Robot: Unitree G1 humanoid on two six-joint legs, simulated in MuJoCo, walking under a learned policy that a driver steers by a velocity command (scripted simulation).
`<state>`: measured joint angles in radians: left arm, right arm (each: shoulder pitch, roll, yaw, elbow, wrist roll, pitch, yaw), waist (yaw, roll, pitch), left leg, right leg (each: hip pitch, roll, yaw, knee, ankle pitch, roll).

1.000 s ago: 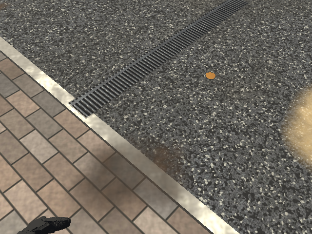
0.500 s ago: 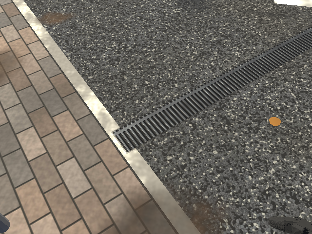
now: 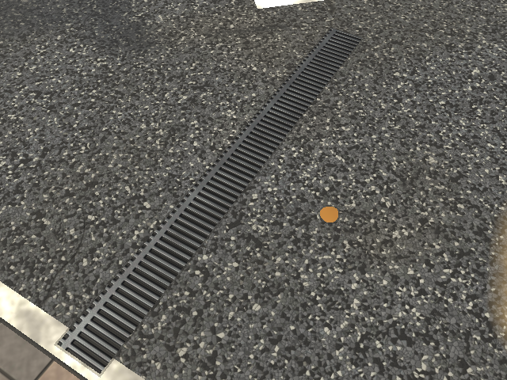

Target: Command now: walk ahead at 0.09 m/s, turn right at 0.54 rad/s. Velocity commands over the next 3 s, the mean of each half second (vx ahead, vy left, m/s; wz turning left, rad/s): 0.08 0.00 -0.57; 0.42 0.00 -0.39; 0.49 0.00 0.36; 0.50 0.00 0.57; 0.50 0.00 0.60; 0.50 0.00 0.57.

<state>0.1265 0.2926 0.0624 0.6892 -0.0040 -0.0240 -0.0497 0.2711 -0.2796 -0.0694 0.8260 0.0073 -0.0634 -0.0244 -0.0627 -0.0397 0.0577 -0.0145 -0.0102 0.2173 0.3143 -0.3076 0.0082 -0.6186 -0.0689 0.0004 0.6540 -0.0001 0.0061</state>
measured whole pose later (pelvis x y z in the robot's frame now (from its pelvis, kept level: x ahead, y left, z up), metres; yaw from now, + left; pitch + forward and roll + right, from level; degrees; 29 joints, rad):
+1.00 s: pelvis +0.20 -0.11 -0.01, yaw -29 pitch +3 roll +0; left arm 0.11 0.26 0.04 0.60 -0.01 -0.04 -0.03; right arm 0.44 -0.29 -0.05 0.90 0.03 -0.06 0.01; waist -0.07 0.01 0.02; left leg -0.24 0.10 -0.01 1.00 -0.49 -0.01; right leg -0.41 0.00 -0.05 0.60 -0.23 -0.04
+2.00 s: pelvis +0.73 -0.31 -0.01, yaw +4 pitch +2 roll -1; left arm 0.12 0.27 0.05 0.68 0.00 -0.12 -0.02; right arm 0.35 -0.30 -0.06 0.71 0.03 -0.02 -0.02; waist -0.04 0.03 0.01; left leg -0.31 -0.08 -0.16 1.08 -0.48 0.03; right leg -0.41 0.04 0.00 0.55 -0.18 -0.02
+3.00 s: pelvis +1.27 -0.14 -0.01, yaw +39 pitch +2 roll -1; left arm 0.11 0.28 0.05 0.71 0.00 -0.11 -0.03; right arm 0.36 -0.30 -0.06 0.72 0.03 -0.02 -0.02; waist -0.04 0.02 0.01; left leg -0.30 -0.08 -0.16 1.09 -0.48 0.03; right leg -0.40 0.04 0.01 0.54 -0.17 -0.02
